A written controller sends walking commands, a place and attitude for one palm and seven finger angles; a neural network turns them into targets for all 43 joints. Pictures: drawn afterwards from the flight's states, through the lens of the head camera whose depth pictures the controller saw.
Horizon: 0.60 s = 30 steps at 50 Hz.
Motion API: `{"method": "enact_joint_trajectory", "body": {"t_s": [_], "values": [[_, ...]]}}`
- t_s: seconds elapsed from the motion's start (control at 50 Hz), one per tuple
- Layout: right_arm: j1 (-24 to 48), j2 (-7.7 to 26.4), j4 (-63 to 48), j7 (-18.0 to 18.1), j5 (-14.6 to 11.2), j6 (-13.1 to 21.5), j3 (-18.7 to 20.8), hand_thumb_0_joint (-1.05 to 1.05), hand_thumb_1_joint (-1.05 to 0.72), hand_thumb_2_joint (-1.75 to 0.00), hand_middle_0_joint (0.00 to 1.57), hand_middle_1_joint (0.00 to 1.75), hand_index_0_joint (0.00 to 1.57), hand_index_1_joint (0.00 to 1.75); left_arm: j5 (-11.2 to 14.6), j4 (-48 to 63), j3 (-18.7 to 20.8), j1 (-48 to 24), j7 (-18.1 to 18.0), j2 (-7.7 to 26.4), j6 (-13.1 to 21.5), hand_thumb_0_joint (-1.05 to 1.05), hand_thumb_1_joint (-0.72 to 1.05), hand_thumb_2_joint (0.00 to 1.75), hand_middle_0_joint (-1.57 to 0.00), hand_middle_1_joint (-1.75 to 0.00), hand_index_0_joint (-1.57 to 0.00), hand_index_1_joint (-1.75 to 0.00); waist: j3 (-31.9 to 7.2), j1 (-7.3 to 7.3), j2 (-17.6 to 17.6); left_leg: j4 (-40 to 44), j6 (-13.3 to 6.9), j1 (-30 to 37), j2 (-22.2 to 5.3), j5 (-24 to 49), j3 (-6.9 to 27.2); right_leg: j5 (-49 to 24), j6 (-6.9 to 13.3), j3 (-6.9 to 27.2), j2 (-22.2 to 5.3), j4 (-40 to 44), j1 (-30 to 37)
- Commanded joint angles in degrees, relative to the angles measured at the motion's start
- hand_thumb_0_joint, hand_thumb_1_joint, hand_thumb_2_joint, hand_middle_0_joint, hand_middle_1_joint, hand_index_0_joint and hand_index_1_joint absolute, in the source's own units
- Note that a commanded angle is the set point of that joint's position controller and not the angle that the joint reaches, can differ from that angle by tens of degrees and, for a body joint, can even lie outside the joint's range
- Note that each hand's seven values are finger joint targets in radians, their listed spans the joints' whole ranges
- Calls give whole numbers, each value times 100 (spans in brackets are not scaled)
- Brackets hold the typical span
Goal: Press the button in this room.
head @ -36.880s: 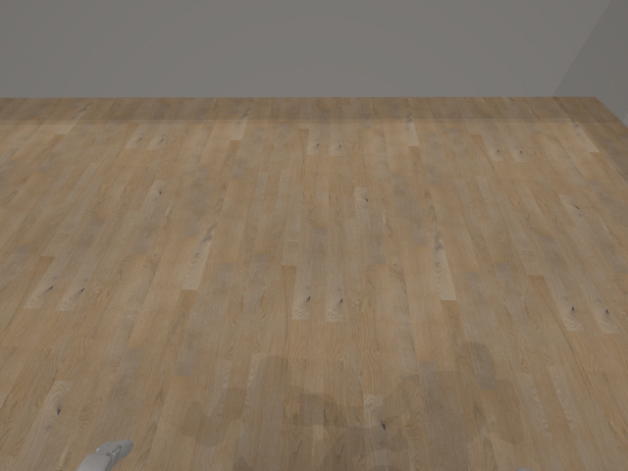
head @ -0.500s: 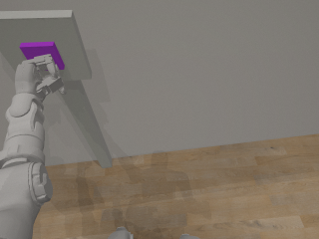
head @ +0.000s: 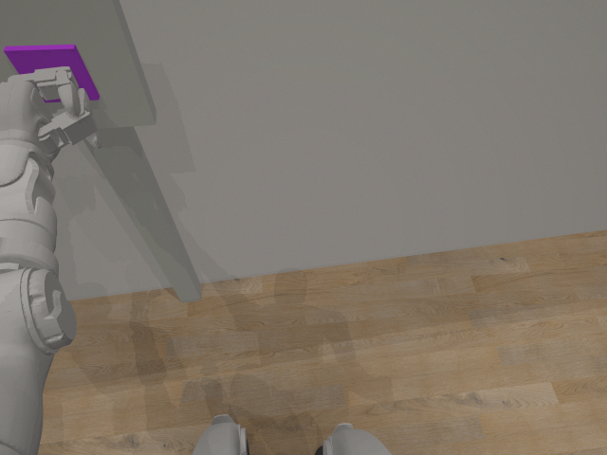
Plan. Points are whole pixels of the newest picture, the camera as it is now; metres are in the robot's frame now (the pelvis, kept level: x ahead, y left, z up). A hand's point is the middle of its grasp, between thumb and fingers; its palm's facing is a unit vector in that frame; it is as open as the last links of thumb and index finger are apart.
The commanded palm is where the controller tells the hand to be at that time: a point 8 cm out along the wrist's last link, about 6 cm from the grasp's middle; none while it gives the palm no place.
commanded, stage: hold the button down briefly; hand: left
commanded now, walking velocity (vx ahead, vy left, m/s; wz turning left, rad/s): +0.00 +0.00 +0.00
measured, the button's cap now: (57, 69) +0.56 +0.27 +0.16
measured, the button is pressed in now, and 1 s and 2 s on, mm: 13 0 0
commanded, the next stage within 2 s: pull the fist back off the button in 0.04 s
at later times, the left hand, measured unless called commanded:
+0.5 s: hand (87, 125) +0.50 +0.23 +0.13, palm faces +0.11 -0.99 -0.01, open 2.8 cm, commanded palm +0.47 +0.27 +0.12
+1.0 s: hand (81, 165) +0.44 +0.23 +0.12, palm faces +0.12 -0.99 -0.02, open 3.1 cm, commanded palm +0.40 +0.27 +0.12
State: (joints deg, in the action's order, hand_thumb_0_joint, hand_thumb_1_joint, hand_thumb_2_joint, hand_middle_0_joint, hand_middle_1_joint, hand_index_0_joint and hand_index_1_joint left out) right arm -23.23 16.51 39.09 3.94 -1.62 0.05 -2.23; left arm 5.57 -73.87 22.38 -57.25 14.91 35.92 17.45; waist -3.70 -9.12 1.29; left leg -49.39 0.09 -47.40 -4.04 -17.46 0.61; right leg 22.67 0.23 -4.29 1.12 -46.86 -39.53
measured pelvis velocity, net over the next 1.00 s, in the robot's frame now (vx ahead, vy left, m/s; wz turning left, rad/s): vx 0.04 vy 0.00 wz -0.02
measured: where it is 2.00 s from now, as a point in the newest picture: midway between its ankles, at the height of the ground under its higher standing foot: outside the picture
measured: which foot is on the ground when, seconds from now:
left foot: down 0.00-1.00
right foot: down 0.00-1.00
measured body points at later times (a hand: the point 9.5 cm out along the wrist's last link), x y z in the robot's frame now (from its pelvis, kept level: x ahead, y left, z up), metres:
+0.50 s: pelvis +0.00 +0.01 +0.00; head +0.08 +0.02 +0.44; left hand +0.48 +0.28 +0.13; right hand +0.00 -0.27 -0.11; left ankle +0.06 +0.12 -0.69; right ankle +0.00 -0.12 -0.69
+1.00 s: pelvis +0.04 +0.00 +0.02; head +0.08 +0.00 +0.47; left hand +0.43 +0.28 +0.12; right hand +0.14 -0.26 -0.09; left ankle +0.06 +0.12 -0.69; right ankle +0.00 -0.12 -0.69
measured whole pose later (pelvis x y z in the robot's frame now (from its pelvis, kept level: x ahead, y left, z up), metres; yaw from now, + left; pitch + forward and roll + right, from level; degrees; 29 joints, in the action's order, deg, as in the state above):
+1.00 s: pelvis +0.04 +0.00 +0.02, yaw -1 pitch +10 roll -1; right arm -19.0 15.1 33.1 2.7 -3.4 -1.1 -0.1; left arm 12.4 -36.6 20.1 -23.5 11.5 20.6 12.7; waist -5.4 -2.6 2.1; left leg -43.8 -0.1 -33.4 -3.3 -19.9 -2.4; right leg 24.3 -0.3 -1.5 0.3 -41.4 -26.6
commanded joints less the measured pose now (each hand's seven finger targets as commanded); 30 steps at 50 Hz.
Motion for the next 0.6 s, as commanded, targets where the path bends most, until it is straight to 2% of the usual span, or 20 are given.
{"method": "enact_joint_trajectory", "body": {"t_s": [0.0,0.02,0.04,0.06,0.1,0.12,0.16,0.18,0.22,0.26,0.3,0.32,0.38,0.46,0.48,0.5,0.52,0.54,0.58], "values": [[-794,1039,-268,59,50,176,375,0,-90,-90,20,30,20,30,151,1402,145,-3431,-307,1438,291,0,90,90,-130,-150,-130,-150,-2059,-421,613,528,-238,2179,158,-114,273,-267,-46,351,143,886,-301],[-783,1039,-273,55,42,189,368,0,-90,-90,20,30,20,30,135,1362,53,-3424,-320,1356,279,0,90,90,-130,-150,-130,-150,-2028,-442,721,551,-231,2234,155,-166,270,-220,-54,351,145,892,-397],[-813,1050,-260,51,55,201,374,0,-90,-90,20,30,20,30,133,1443,93,-3491,-350,1399,282,0,90,90,-130,-150,-130,-150,-2075,-445,653,552,-231,2232,149,-203,286,-196,-59,332,145,881,-390],[-813,1060,-268,52,63,201,373,0,-90,-90,20,30,20,30,85,1409,160,-3459,-375,1522,272,0,90,90,-130,-150,-130,-150,-2093,-415,734,540,-228,2219,150,-221,285,-175,-48,345,143,872,-415],[-837,1064,-265,46,67,217,363,0,-90,-90,20,30,20,30,82,1392,139,-3477,-403,1483,258,0,90,90,-130,-150,-130,-150,-2074,-446,573,534,-244,2141,150,-280,296,-148,-52,339,143,864,-384],[-836,1062,-271,46,65,223,365,0,-90,-90,20,30,20,30,54,1421,113,-3546,-405,1500,271,0,90,90,-130,-150,-130,-150,-2114,-439,701,553,-229,2182,146,-296,298,-123,-55,340,141,853,-417],[-847,1045,-290,22,79,234,368,0,-90,-90,20,30,20,30,51,1450,4,-3553,-400,1314,270,0,90,90,-130,-150,-130,-150,-2151,-430,788,563,-209,2285,154,-353,334,-76,-31,302,148,821,-519],[-841,1052,-292,12,91,239,377,0,-90,-90,20,30,20,30,46,1387,95,-3453,-415,1371,256,0,90,90,-130,-150,-130,-150,-2135,-393,758,559,-207,2255,159,-400,335,-43,-20,307,152,834,-513],[-842,1044,-307,-5,98,227,395,0,-90,-90,20,30,20,30,63,1420,78,-3337,-421,1241,271,0,90,90,-130,-150,-130,-150,-2206,-372,754,552,-203,2383,159,-236,339,-137,-5,287,155,814,-512],[-810,1031,-336,-29,102,220,400,0,-90,-90,20,30,20,30,66,1406,-44,-3224,-421,1046,239,0,90,90,-130,-150,-130,-150,-2040,-364,705,601,-185,2347,157,-350,348,-71,-3,253,156,821,-574],[-790,1033,-362,-49,115,219,424,0,-90,-90,20,30,20,30,67,1568,87,-3128,-449,1127,283,0,90,90,-130,-150,-130,-150,-2185,-274,724,579,-190,2397,165,-303,359,-96,21,265,157,790,-485],[-781,1023,-371,-57,106,219,421,0,-90,-90,20,30,20,30,85,1647,-18,-3127,-446,974,290,0,90,90,-130,-150,-130,-150,-2233,-309,675,601,-194,2472,160,-284,343,-115,3,254,161,802,-480],[-741,1011,-440,-70,92,189,431,0,-90,-90,20,30,20,30,93,1658,179,-2668,-437,1133,267,0,90,90,-130,-150,-130,-150,-2182,-136,541,614,-197,2345,174,-204,277,-159,10,262,167,825,-243],[-624,950,-547,-95,58,145,464,0,-90,-90,20,30,20,30,158,2070,75,-2229,-411,814,327,0,90,90,-130,-150,-130,-150,-2261,2,700,657,-173,2671,164,90,272,-327,46,210,188,801,-186],[-571,925,-568,-105,50,145,461,0,-90,-90,20,30,20,30,208,2148,16,-2159,-410,674,330,0,90,90,-130,-150,-130,-150,-2165,20,717,671,-173,2688,172,100,258,-345,51,202,190,822,-166],[-554,923,-582,-104,54,139,476,0,-90,-90,20,30,20,30,238,2223,80,-1993,-416,660,347,0,90,90,-130,-150,-130,-150,-2243,74,568,653,-184,2710,173,231,253,-441,63,203,193,815,-32],[-512,918,-606,-100,26,125,469,0,-90,-90,20,30,20,30,260,2127,99,-1822,-413,636,301,0,90,90,-130,-150,-130,-150,-2096,83,505,688,-189,2623,176,168,206,-423,44,209,194,855,-10],[-487,930,-610,-85,17,112,466,0,-90,-90,20,30,20,30,285,2195,189,-1778,-418,776,284,0,90,90,-130,-150,-130,-150,-2020,106,362,703,-203,2491,184,122,188,-423,30,222,189,878,99],[-411,889,-675,-74,-7,104,473,0,-90,-90,20,30,20,30,298,2392,146,-1609,-410,689,277,0,90,90,-130,-150,-130,-150,-1990,169,382,731,-212,2507,202,263,149,-560,34,232,179,891,253]]}}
